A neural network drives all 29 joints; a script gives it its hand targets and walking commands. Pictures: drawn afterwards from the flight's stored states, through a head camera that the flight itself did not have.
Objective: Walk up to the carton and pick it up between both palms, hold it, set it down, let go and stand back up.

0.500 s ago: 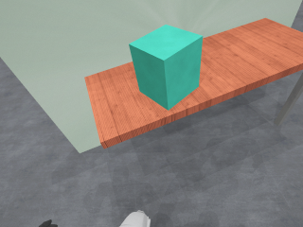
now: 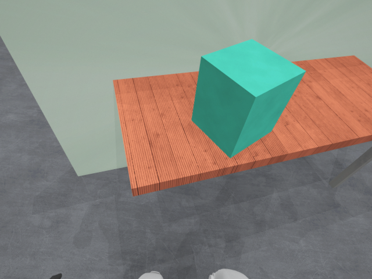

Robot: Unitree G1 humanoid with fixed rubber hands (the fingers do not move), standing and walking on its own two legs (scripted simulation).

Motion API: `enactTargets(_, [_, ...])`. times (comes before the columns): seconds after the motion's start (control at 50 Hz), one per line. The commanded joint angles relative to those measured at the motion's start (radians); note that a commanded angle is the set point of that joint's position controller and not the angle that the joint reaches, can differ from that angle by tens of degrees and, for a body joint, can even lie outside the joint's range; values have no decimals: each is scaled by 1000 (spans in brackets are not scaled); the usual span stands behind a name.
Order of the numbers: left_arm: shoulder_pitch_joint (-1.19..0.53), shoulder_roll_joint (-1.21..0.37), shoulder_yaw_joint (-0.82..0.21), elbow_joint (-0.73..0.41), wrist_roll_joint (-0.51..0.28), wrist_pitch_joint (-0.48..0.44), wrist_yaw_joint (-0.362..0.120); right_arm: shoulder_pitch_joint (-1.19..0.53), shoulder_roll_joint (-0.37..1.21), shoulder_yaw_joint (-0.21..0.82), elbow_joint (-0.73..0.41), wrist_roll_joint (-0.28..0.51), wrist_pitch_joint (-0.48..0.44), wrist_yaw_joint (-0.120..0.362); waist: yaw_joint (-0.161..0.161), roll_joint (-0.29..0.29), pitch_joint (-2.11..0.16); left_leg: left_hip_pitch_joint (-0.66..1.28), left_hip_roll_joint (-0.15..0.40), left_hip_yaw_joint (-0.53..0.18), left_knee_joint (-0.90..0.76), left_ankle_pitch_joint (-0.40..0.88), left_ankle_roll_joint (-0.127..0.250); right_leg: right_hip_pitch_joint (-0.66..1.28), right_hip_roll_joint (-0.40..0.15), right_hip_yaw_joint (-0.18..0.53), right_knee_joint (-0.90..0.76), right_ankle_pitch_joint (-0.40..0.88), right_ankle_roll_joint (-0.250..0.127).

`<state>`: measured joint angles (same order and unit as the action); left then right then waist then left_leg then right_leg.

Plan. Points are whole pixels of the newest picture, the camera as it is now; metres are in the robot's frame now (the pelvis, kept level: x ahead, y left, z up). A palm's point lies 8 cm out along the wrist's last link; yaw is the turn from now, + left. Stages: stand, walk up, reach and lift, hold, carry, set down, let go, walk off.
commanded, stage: walk up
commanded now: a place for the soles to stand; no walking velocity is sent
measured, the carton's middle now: (241, 98) +0.62 -0.17 +0.02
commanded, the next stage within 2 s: none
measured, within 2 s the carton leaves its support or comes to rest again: neither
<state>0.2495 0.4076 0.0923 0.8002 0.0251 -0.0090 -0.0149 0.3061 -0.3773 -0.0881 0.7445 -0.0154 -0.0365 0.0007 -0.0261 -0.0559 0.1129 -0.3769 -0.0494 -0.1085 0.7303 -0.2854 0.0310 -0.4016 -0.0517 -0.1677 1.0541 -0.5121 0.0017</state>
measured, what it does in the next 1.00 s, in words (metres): walks backwards: right foot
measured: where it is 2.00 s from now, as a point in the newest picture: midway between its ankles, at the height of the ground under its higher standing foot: outside the picture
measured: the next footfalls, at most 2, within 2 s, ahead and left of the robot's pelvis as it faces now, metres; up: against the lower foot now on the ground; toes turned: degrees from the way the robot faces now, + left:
right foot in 0.30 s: +0.06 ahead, -0.13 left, +0.00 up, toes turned -7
left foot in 1.12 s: -0.15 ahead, +0.02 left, +0.00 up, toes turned +10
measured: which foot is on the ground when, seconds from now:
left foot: down 0.00-0.30, up 0.32-1.00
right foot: up 0.00-0.28, down 0.30-1.00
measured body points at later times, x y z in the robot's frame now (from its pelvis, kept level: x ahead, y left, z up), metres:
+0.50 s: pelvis -0.05 -0.09 -0.01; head -0.02 -0.14 +0.44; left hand +0.03 +0.25 -0.06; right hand +0.03 -0.40 -0.15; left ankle +0.00 +0.12 -0.65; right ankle +0.02 -0.13 -0.72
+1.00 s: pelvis -0.12 -0.09 -0.01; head -0.12 -0.09 +0.44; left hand -0.06 +0.23 -0.11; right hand -0.06 -0.43 -0.12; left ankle -0.13 +0.04 -0.66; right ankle +0.02 -0.13 -0.71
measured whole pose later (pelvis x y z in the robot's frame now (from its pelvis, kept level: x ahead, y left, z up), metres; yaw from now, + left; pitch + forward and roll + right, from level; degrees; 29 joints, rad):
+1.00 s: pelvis -0.12 -0.09 -0.01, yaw +8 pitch -8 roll +3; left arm 0.25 0.39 0.09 0.80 0.05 0.00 0.00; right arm 0.31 -0.42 -0.09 0.93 -0.02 0.09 0.03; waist -0.03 -0.07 0.13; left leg -0.39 -0.05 -0.01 1.13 -0.37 -0.01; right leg -0.37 -0.10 -0.25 0.74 -0.30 -0.07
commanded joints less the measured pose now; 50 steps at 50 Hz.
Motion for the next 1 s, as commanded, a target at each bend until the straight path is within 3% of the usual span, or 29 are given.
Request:
enactTargets(0.0, [-92,158,34,-134,-31,-5,24,102,-257,-64,-75,-4,-22,-49,-23,257,-92,194,178,-430,-236,617,121,-160,-11,224,-6,34,-26])
enactTargets(0.1, [-82,158,39,-128,-34,-6,34,27,-262,-62,-89,-17,-5,-47,-9,251,-61,37,175,-464,-249,435,176,-75,17,218,-69,-3,-35])
enactTargets(0.16, [-63,158,45,-122,-32,-19,37,-6,-262,-60,-86,-23,8,-41,0,259,-60,-22,172,-474,-222,410,204,11,37,207,-186,-38,-36])
enactTargets(0.18, [-31,150,44,-114,-33,-25,36,-38,-261,-60,-91,-19,11,-41,23,251,-70,-62,162,-435,-185,416,187,84,34,209,-288,7,-44])
enactTargets(0.2, [33,137,43,-91,-34,-35,37,-82,-256,-56,-94,-12,17,-41,66,223,-90,-131,141,-393,-130,399,150,212,23,223,-453,111,-51])
enactTargets(0.22, [82,155,49,-69,-30,-44,40,-83,-216,-45,-92,-2,21,-40,87,159,-116,-169,87,-319,-47,289,92,321,-5,232,-603,229,-51])
enactTargets(0.24, [137,214,67,-50,-12,-48,47,-82,-146,-24,-90,7,20,-38,112,-11,-159,-274,-26,-193,125,88,36,431,-148,361,-690,235,-56])
enactTargets(0.26, [96,258,72,-61,4,-48,51,-61,-115,-15,-84,12,25,-44,79,-182,-150,-393,-119,-30,290,-213,-14,446,-362,476,-702,410,-87])
enactTargets(0.28, [6,249,69,-83,8,-44,52,-16,-171,-27,-53,-5,33,-50,43,-74,-157,-376,-40,-28,421,-252,-34,382,-442,468,-679,466,-132])
enactTargets(0.3, [-51,256,70,-96,4,-45,56,28,-197,-33,-38,-7,45,-45,23,2,-151,-362,-24,-36,471,-255,-32,306,-476,484,-729,326,-116])
enactTargets(0.32, [-79,263,74,-92,0,-43,58,28,-221,-44,-22,-4,54,-39,29,-5,-96,-330,3,-38,475,-209,-28,214,-459,472,-779,150,-69])
enactTargets(0.34, [-87,248,71,-96,0,-45,61,35,-228,-47,-16,-2,54,-29,23,-49,-51,-324,21,-26,443,-157,-25,203,-404,418,-785,123,-19])
enactTargets(0.38, [-88,208,64,-97,-3,-47,59,77,-211,-43,19,5,64,-11,17,-84,-26,-308,5,-29,442,-43,-37,191,-292,281,-797,106,101])
enactTargets(0.44, [-37,215,72,-96,4,-40,52,87,-199,-36,40,5,76,-10,53,-146,-48,-290,-21,-4,491,39,-58,209,-234,256,-850,-12,176])
enactTargets(0.46, [-50,218,76,-103,6,-35,49,98,-201,-38,53,6,79,-15,53,-188,-49,-298,-26,1,502,47,-64,210,-235,258,-871,-76,177])
enactTargets(0.52, [-82,222,82,-111,5,-28,39,146,-226,-44,88,8,85,-22,39,-221,-61,-304,-20,9,513,71,-73,225,-248,265,-903,-178,163])
enactTargets(0.58, [-80,213,82,-114,5,-29,33,149,-242,-43,110,1,83,-19,36,-213,-81,-296,0,31,489,68,-72,242,-253,247,-895,-205,111])
enactTargets(0.68, [-86,243,89,-113,7,-23,32,164,-257,-51,156,-7,95,-10,14,-165,-96,-263,13,58,483,31,-61,208,-288,255,-926,-329,90])
enactTargets(0.76, [-126,265,93,-114,19,-18,28,180,-262,-56,178,-11,105,-1,-13,-153,-75,-208,40,124,455,-26,-57,127,-299,239,-953,-401,50])
enactTargets(0.84, [-157,290,97,-111,35,-8,25,207,-261,-64,186,-8,108,11,-39,-150,-80,-104,69,199,418,-115,-48,42,-332,226,-957,-455,-13])
enactTargets(0.88, [-172,306,101,-106,46,-11,29,223,-249,-62,178,-5,110,30,-56,-127,-80,-38,83,228,403,-147,-39,-6,-334,220,-960,-469,-34])
enactTargets(0.94, [-225,320,100,-115,63,-9,35,257,-231,-59,171,3,114,46,-95,-141,-77,118,107,250,304,-235,0,-106,-323,163,-945,-415,-41])
enactTargets(0.98, [-222,317,98,-112,79,-4,37,283,-223,-62,171,7,110,57,-112,-92,-99,211,122,230,190,-315,35,-132,-300,136,-857,-390,-63])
